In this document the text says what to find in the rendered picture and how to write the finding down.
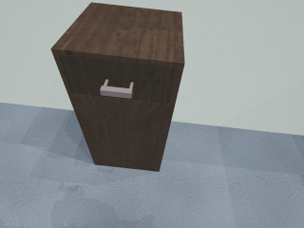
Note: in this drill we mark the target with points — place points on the drawer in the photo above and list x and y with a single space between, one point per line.
151 82

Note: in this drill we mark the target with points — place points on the handle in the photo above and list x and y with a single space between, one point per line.
113 91

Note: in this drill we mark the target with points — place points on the cabinet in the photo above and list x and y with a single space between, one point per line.
121 132

